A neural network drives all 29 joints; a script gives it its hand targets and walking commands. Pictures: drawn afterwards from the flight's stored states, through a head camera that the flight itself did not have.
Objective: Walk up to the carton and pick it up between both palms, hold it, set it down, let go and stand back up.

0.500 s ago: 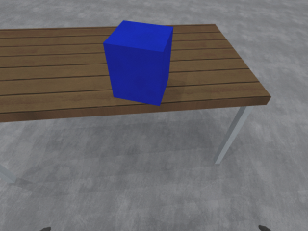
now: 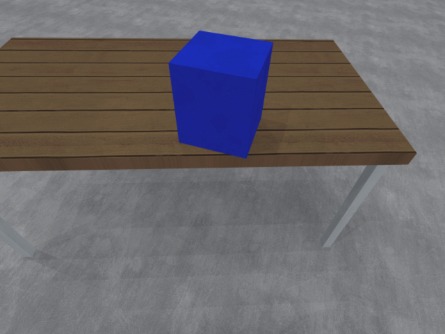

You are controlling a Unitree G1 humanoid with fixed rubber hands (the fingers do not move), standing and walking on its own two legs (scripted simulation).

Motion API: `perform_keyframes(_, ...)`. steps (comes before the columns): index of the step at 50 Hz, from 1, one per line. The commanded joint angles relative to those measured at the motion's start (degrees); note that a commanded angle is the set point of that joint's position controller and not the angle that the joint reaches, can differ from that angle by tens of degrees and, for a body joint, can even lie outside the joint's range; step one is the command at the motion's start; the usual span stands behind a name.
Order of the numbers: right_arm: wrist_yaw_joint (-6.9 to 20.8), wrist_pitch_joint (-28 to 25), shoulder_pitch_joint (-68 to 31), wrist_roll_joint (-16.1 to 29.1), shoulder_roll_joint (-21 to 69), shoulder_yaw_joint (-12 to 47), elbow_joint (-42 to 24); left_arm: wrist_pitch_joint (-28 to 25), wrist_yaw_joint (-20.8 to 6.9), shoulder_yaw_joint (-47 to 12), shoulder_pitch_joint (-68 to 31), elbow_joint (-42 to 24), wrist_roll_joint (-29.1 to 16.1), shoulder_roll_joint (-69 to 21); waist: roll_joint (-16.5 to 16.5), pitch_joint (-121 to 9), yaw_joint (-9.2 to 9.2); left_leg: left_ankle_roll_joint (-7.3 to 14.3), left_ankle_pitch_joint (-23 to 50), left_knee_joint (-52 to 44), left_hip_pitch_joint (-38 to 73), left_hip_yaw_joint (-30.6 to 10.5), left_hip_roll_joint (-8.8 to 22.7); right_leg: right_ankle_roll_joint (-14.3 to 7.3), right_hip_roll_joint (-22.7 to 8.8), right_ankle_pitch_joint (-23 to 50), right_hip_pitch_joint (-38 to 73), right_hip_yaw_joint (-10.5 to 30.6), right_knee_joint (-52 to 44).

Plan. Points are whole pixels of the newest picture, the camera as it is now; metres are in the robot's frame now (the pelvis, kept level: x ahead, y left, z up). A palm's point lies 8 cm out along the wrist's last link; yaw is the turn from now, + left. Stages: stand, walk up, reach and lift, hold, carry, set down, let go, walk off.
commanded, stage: walk up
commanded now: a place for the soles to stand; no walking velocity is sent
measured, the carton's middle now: (223, 95) +0.71 +0.02 +0.04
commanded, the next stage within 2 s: none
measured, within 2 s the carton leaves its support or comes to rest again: neither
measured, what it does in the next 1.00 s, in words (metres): walks ahead: left foot, then right foot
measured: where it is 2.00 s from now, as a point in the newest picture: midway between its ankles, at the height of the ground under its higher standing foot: (221, 312)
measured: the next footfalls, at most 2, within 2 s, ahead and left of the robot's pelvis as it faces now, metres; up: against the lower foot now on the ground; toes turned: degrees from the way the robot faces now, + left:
left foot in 0.10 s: +0.12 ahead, +0.16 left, +0.00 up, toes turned +3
right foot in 0.48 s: +0.31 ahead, -0.11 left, +0.00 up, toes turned -1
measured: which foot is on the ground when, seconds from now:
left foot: up 0.00-0.08, down 0.10-0.48, up 0.50-0.86, down 0.88-1.00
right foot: down 0.00-0.12, up 0.14-0.46, down 0.48-0.88, up 0.90-1.00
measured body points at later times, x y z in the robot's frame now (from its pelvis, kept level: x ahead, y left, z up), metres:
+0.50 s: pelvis +0.15 +0.00 -0.02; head +0.16 -0.01 +0.43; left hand +0.28 +0.34 -0.09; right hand +0.20 -0.35 -0.12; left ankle +0.08 +0.15 -0.73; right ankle +0.27 -0.11 -0.74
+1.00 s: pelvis +0.29 +0.02 -0.01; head +0.30 +0.04 +0.44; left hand +0.34 +0.34 -0.13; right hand +0.40 -0.31 -0.09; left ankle +0.34 +0.13 -0.74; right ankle +0.29 -0.12 -0.70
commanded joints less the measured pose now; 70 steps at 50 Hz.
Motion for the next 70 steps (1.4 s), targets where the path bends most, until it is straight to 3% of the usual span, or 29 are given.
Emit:
perform_keyframes(1, 0.7, -2.8, -4.0, 0.9, -10.5, -2.9, -7.6, -1.0, 0.8, 4.9, -1.7, -5.6, 0.1, 16.6, -8.8, 4.8, 0.74, -0.1, -1.4, 1.3, -13.7, -5.1, 6.9, -13.5, -18.0, -14.4, 4.4, 17.0, -12.4)
perform_keyframes(3, 1.2, -3.5, 2.2, 1.2, -9.4, -3.4, -5.9, -0.5, -0.2, 4.0, -6.3, -7.4, -0.4, 14.1, -9.1, 3.2, -2.99, -0.9, 10.2, -8.6, -0.3, 2.2, 3.0, -9.4, -10.3, -8.2, -3.4, 4.9, -4.7)
perform_keyframes(5, 0.5, -3.4, 12.0, 0.2, -11.8, -5.8, -3.8, 0.3, -0.9, 2.5, -2.5, -9.1, -0.3, 8.9, 3.0, -3.5, -7.94, 0.4, 10.7, -8.4, 27.2, 1.1, 0.0, -5.6, -4.7, -12.6, -24.6, -2.2, 13.3)
perform_keyframes(6, -0.4, -3.6, 18.1, -0.7, -18.3, -7.2, -3.7, 0.3, -1.0, 1.7, -3.0, -11.3, -0.4, 5.6, 18.4, -5.3, -10.33, 4.6, -9.2, -20.4, 30.2, -22.2, 13.4, -3.2, 3.1, -21.0, -34.4, -4.6, 31.3)
perform_keyframes(7, -0.4, -3.9, 13.4, 0.2, -20.9, -7.2, -6.3, 0.9, -0.4, 2.5, -3.4, -12.3, -0.5, 9.6, 13.9, -0.2, -8.03, 11.9, -20.6, -27.6, 20.2, -40.8, 22.8, -2.8, 2.5, -21.2, -34.6, 7.5, 37.4)
perform_keyframes(10, -1.1, -4.4, 6.3, 1.4, -15.0, -4.6, -9.8, 0.3, -0.3, 2.8, 1.2, -9.2, -2.4, 11.9, 1.7, 6.9, -2.01, 9.9, -2.2, -24.9, 8.8, -24.2, 17.8, -3.0, -2.6, -9.0, -28.2, 9.6, 35.7)
perform_keyframes(14, -1.6, -4.9, 7.8, 1.7, -13.8, -4.1, -11.9, 1.1, -1.5, 3.4, 4.0, -9.7, -1.7, 10.4, 5.5, 3.2, -2.04, 8.8, 23.5, -21.2, 9.1, -9.5, 13.8, -0.5, -1.8, -3.8, -21.4, 5.1, 26.1)
perform_keyframes(20, -1.6, -4.4, 7.0, 1.7, -16.2, -4.4, -15.5, 0.7, -3.0, 4.4, -0.8, -12.4, -1.4, 10.1, 7.2, 5.5, -1.31, 8.6, 7.9, -19.9, -2.4, -6.9, 13.5, -2.0, -0.6, 1.0, -10.2, 0.2, 12.2)
perform_keyframes(23, -1.6, -4.2, 8.8, 1.6, -11.5, -2.5, -16.9, -0.6, -1.8, 5.6, 9.7, -9.8, -1.0, 11.4, -2.6, -2.0, 4.53, 4.7, 21.5, 0.0, -5.5, -0.2, 7.9, -3.6, 3.3, 2.1, 8.1, -0.6, 4.6)
perform_keyframes(24, -1.8, -4.2, 12.3, 1.8, -8.9, -1.4, -16.9, -1.0, -1.1, 6.6, 13.4, -9.9, -0.3, 14.2, -12.8, -5.7, 5.93, 2.8, 14.1, 15.7, -13.4, 3.1, 3.3, -6.1, -4.7, -9.2, 15.4, 11.6, -1.0)
perform_keyframes(25, -2.0, -4.0, 13.1, 1.7, -7.1, -0.4, -18.1, -1.3, -0.6, 6.9, 13.8, -12.4, -0.6, 18.8, -17.9, -5.6, 4.87, 0.4, -8.4, 27.1, -23.9, 2.3, -3.0, -13.1, -20.1, -17.0, 16.2, 36.3, -8.4)
perform_keyframes(26, -2.4, -3.4, 9.6, 1.2, -12.2, -1.8, -17.3, -1.1, -0.9, 6.9, 11.7, -12.9, -1.7, 17.5, -6.2, -2.3, 5.54, 1.1, -8.2, 31.2, -22.1, -5.3, -0.2, -17.0, -22.0, -27.2, 6.4, 39.6, -13.2)
perform_keyframes(28, -2.2, -3.4, 11.0, 2.0, -13.9, -2.7, -15.9, -0.9, -0.6, 5.9, 7.0, -14.0, -1.8, 15.5, -1.9, 3.6, 2.44, 0.3, -1.7, 29.2, -20.0, -5.8, 2.1, -15.1, -17.6, -24.0, -2.0, 29.2, -12.4)
perform_keyframes(31, -1.0, -3.5, 16.5, 1.9, -11.1, -3.2, -13.7, -0.8, -0.5, 4.8, 3.3, -14.9, -1.2, 13.0, -8.8, 4.8, -0.70, -1.4, 6.1, 20.1, -14.7, -0.3, 4.0, -11.2, -9.8, -15.5, -9.4, 13.7, -11.7)
perform_keyframes(33, -0.3, -3.1, 14.2, 1.9, -10.9, -3.2, -14.9, -0.5, -1.4, 5.2, 3.8, -15.8, -1.0, 14.2, -13.3, 4.7, -0.07, -2.6, 4.1, 13.0, -11.5, 2.5, 4.6, -12.4, -9.7, -17.8, -12.4, 12.4, -12.9)
perform_keyframes(38, -0.7, -3.3, 9.6, 1.5, -8.5, -2.7, -15.6, 0.3, -0.9, 4.5, 4.5, -17.2, -1.4, 12.9, -6.2, 3.1, 1.22, -3.2, 12.5, 3.4, -4.3, 5.2, 2.2, -11.8, -9.7, -13.5, -15.5, 9.5, -8.5)
perform_keyframes(42, -2.4, -4.6, 13.8, 0.9, -8.4, -2.7, -13.5, 1.2, -0.5, 2.1, 5.4, -16.0, -1.7, 8.8, -2.8, -0.6, -2.15, -0.6, 12.2, -10.5, 8.1, 3.6, 1.0, -8.0, -6.1, -0.8, -16.8, 3.7, 7.8)
perform_keyframes(43, -3.1, -5.0, 14.3, -0.2, -11.4, -3.1, -13.4, 1.2, -0.1, 1.3, 8.1, -16.4, -1.8, 5.4, 5.9, -3.3, -2.08, 1.0, 10.8, -16.3, 12.5, -6.0, 8.9, -6.0, -3.0, -4.6, -18.6, 1.3, 16.9)
perform_keyframes(44, -3.7, -5.6, 11.8, -0.5, -14.9, -3.4, -15.8, 1.7, 0.2, 0.3, 10.2, -16.4, -2.2, 3.1, 13.8, -1.9, 0.21, 4.3, 15.2, -19.6, 12.4, -25.9, 20.6, -2.1, 1.9, -17.8, -24.0, 2.5, 24.0)
perform_keyframes(45, -3.7, -5.1, 10.7, 0.6, -17.8, -3.6, -15.7, 2.7, 1.0, 2.3, 11.0, -15.1, -2.7, 10.4, 9.9, -3.2, -1.49, 10.7, 3.5, -21.0, 9.3, -30.1, 24.1, -2.4, 0.5, -21.5, -22.1, 7.3, 27.5)
perform_keyframes(48, -3.8, -4.7, 7.7, 1.3, -13.0, -1.9, -15.4, 2.5, 1.0, 2.4, 7.3, -13.3, -2.2, 10.0, 5.9, 4.6, -1.08, 9.3, 9.2, -19.6, 3.4, -19.7, 17.9, -2.1, -1.4, -15.2, -22.5, 8.0, 28.2)
perform_keyframes(49, -3.9, -4.3, 6.6, 1.7, -12.4, -1.7, -15.3, 2.2, 0.9, 2.1, 8.6, -12.5, -2.6, 9.1, 7.6, 2.5, -0.64, 7.7, 16.1, -18.2, 3.4, -11.0, 14.1, -1.6, -0.8, -12.9, -19.2, 6.2, 25.1)
perform_keyframes(53, -3.4, -3.3, 5.5, 1.9, -12.1, -1.4, -15.8, 1.5, 1.3, 2.2, 8.0, -11.2, -2.9, 7.0, 11.5, -1.7, -0.74, 7.4, 39.6, -9.2, 1.6, -2.5, 12.4, -0.9, 1.4, -5.8, -9.8, -1.0, 14.4)
perform_keyframes(56, -3.2, -1.9, 3.8, 2.4, -10.9, -0.9, -16.0, 1.0, 1.7, 2.7, 6.4, -10.6, -1.6, 7.7, 8.5, -2.0, 0.22, 4.0, 27.3, -4.4, -5.2, -1.8, 10.0, -2.2, 2.2, 5.4, -1.3, -1.3, 4.4)
perform_keyframes(59, -3.3, -0.6, 4.6, 2.9, -6.4, 0.7, -14.8, 0.1, 2.1, 3.7, 1.5, -11.2, -1.1, 14.3, -10.9, -2.9, -0.55, -1.5, -1.1, 4.9, -5.9, 1.8, 2.4, -11.6, -16.4, 8.9, -5.7, 19.8, -1.5)
perform_keyframes(60, -3.5, -0.8, 5.5, 2.7, -8.1, 0.5, -12.8, 0.4, 1.8, 3.0, -1.8, -12.3, -1.7, 12.8, -8.8, -1.6, -1.20, -1.2, -3.0, 3.6, -0.3, 0.5, 3.1, -12.7, -15.7, 10.1, -11.3, 17.5, 1.3)
perform_keyframes(62, -3.3, -1.7, 3.8, 2.1, -9.3, -0.3, -11.6, 1.2, 1.8, 1.3, -4.4, -11.1, -2.3, 9.3, -3.4, -1.0, -1.37, -0.4, 15.1, -5.5, 2.4, -1.2, 5.2, -6.1, -8.1, 9.8, -11.1, 8.1, 5.5)
perform_keyframes(64, -3.2, -2.1, -0.3, 2.1, -11.3, -0.3, -10.7, 1.7, 1.7, 1.0, -2.7, -9.4, -2.8, 9.1, -0.1, -0.5, 0.89, 1.3, 12.5, -9.3, -1.9, -6.5, 9.3, -3.2, -4.0, -1.7, -10.1, 5.6, 5.3)
perform_keyframes(70, -2.7, -1.6, -0.5, 2.5, -9.6, 0.2, -6.2, 0.8, 1.8, 0.9, -5.0, -5.9, -2.2, 10.7, -4.7, -4.7, -0.61, -0.6, 21.1, -7.5, 3.3, -1.0, 6.0, -4.3, -7.1, 10.2, -5.6, 7.6, 0.8)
